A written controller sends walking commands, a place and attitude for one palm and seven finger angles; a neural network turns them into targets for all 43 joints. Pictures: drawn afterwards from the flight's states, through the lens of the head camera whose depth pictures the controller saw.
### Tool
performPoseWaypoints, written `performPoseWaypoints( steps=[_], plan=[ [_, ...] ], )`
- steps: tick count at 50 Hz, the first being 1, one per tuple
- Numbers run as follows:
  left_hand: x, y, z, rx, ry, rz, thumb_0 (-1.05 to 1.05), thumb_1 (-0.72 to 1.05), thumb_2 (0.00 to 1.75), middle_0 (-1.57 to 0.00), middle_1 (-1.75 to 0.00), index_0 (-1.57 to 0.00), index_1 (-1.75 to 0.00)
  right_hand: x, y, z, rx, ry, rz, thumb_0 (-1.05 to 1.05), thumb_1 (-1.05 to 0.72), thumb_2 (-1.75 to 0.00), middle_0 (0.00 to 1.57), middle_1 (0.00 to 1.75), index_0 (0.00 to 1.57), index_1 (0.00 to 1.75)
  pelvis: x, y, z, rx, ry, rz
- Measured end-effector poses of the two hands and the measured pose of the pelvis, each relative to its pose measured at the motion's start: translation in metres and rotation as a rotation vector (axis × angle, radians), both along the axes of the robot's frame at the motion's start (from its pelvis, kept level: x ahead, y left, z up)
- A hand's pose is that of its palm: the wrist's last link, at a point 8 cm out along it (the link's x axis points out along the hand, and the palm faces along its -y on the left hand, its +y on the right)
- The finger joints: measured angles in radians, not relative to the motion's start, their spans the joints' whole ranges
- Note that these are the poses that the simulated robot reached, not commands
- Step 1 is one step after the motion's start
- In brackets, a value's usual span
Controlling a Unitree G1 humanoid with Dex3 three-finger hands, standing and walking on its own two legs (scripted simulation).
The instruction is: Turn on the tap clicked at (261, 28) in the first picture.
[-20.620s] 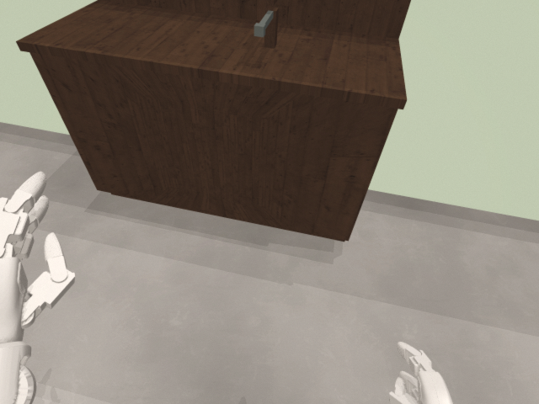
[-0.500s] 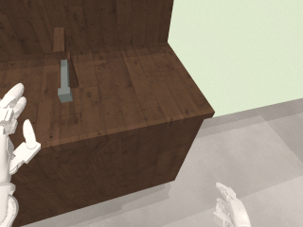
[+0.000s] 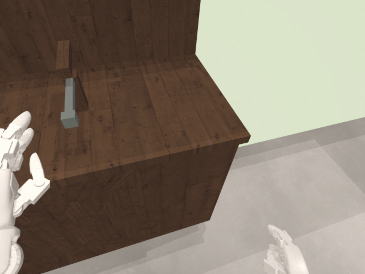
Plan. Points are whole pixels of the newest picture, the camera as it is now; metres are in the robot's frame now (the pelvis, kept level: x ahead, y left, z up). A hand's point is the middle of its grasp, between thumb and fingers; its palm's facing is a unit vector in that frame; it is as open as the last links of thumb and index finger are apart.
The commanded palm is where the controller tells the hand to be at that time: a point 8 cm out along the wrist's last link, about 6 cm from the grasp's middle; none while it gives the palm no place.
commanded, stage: come to a stop and stand still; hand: left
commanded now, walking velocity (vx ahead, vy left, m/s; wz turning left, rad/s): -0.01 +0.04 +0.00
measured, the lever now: (70, 119) +0.38 +0.29 +0.12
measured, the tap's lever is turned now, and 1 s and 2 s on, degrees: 0 0 0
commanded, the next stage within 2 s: look again from close up in 0.88 s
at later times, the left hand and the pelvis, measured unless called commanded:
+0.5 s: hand (47, 187) +0.21 +0.25 +0.13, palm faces +0.32 -0.87 -0.38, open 7.4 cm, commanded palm +0.16 +0.28 +0.17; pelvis -0.01 +0.01 +0.00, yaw -2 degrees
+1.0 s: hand (37, 178) +0.22 +0.27 +0.15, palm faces +0.37 -0.86 -0.35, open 7.4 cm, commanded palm +0.16 +0.29 +0.17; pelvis +0.00 +0.02 +0.00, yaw -1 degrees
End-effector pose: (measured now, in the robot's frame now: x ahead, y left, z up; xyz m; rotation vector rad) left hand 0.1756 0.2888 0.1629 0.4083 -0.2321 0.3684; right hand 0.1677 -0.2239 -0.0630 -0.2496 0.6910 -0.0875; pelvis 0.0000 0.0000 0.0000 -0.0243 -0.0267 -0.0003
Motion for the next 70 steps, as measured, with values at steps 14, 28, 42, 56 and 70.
performPoseWaypoints(
  steps=[14, 28, 42, 56, 70],
  plan=[
    [0.018, 0.027, 0.037, 0.115, -0.151, 0.047, 0.02, 0.89, 0.9, -0.21, -0.3, -0.21, -0.3, 0.0, 0.007, -0.003, 0.048, -0.029, 0.056, 0.01, -0.91, -0.89, 0.21, 0.3, 0.21, 0.3, -0.012, -0.003, -0.004, 0.001, 0.017, -0.012],
    [0.002, 0.016, -0.006, 0.021, -0.019, -0.024, 0.02, 0.88, 0.89, -0.22, -0.3, -0.22, -0.3, -0.02, 0.008, 0.0, -0.019, -0.008, 0.004, 0.01, -0.9, -0.9, 0.21, 0.3, 0.21, 0.3, -0.009, 0.01, -0.004, 0.002, 0.002, -0.02],
    [0.014, 0.015, 0.0, 0.022, -0.038, -0.055, 0.01, 0.89, 0.9, -0.21, -0.3, -0.21, -0.3, 0.007, 0.026, 0.008, 0.009, -0.054, 0.021, 0.01, -0.9, -0.89, 0.21, 0.3, 0.21, 0.3, 0.001, 0.017, -0.003, 0.001, 0.012, -0.019],
    [0.003, 0.017, 0.0, 0.006, -0.021, -0.015, 0.02, 0.89, 0.9, -0.21, -0.3, -0.21, -0.3, 0.008, 0.024, 0.004, 0.001, -0.019, 0.034, 0.01, -0.9, -0.89, 0.21, 0.3, 0.21, 0.3, -0.002, 0.016, -0.002, -0.001, 0.008, -0.011],
    [0.003, 0.011, 0.005, 0.052, -0.013, -0.03, 0.02, 0.89, 0.9, -0.21, -0.3, -0.21, -0.3, -0.004, 0.015, 0.002, -0.013, -0.002, 0.021, 0.01, -0.9, -0.89, 0.21, 0.3, 0.21, 0.3, -0.006, 0.01, -0.001, -0.005, 0.01, 0.01]
  ],
)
